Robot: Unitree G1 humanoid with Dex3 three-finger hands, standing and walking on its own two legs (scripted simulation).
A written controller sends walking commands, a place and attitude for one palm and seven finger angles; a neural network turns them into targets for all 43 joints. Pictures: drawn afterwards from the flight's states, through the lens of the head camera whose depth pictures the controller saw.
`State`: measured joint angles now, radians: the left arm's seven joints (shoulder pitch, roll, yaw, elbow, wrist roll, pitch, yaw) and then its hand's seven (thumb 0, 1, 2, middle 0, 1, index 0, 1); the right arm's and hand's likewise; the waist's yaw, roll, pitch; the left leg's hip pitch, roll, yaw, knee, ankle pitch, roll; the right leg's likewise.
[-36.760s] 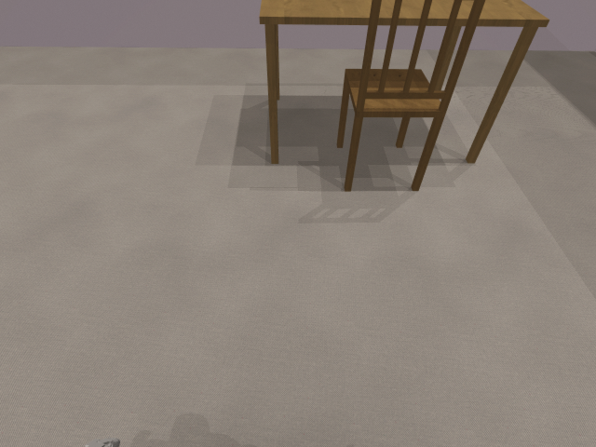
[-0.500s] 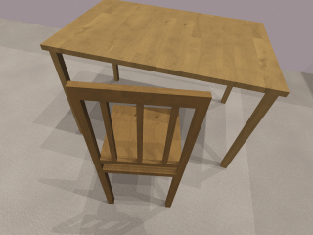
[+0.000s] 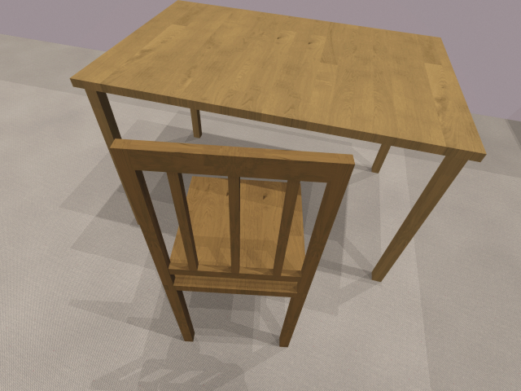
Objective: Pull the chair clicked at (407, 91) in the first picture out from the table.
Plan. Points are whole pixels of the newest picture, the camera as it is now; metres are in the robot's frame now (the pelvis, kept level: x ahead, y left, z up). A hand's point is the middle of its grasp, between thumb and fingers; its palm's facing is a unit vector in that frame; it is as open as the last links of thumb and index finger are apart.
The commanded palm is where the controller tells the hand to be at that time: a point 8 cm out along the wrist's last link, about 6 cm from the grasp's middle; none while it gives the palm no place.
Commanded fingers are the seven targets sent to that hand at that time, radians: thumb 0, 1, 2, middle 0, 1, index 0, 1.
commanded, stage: look again from close up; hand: left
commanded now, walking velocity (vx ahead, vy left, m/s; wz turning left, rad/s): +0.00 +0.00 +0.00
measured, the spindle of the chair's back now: (235, 229) +0.44 +0.08 -0.07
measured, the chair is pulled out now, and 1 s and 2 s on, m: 0.18 0.18 0.18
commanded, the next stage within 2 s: raise the hand toward the chair's back in 1.98 s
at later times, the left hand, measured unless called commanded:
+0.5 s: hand out of the picture -0.04 +0.15 -0.18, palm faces +0.02 -0.99 -0.14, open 7.4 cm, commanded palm none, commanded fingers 0.00 0.90 0.90 -0.20 -0.30 -0.20 -0.30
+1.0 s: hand out of the picture -0.04 +0.14 -0.18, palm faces +0.01 -0.99 -0.13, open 7.4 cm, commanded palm none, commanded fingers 0.00 0.90 0.90 -0.20 -0.30 -0.20 -0.30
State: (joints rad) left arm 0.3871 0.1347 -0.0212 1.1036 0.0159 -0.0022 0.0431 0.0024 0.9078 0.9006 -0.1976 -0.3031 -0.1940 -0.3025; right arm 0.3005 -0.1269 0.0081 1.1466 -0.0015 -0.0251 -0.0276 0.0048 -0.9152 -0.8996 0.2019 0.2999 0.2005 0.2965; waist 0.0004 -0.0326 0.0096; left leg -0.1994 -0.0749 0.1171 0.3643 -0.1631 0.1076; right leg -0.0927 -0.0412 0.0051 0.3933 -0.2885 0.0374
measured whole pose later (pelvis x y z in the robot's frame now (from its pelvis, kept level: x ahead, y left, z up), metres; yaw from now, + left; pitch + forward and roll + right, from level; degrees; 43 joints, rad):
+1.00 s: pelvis +0.01 -0.01 +0.00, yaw +0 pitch -1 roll +0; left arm 0.38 0.12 -0.03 1.10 0.01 -0.01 0.04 0.00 0.91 0.90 -0.20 -0.30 -0.19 -0.30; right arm 0.31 -0.11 0.01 1.15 0.00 -0.03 -0.03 0.00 -0.91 -0.90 0.20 0.30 0.20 0.30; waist 0.00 -0.04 0.01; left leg -0.20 -0.06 0.12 0.37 -0.17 0.09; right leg -0.09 -0.03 0.01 0.38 -0.29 0.02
